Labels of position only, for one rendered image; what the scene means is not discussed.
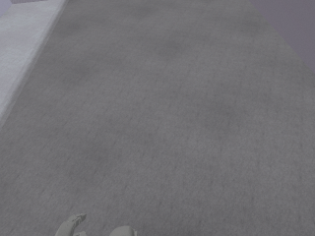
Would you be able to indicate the robot left thigh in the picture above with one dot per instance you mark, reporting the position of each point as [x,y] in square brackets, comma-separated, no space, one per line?
[124,231]

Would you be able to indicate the left robot hand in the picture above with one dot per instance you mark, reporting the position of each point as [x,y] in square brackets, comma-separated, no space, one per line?
[67,227]

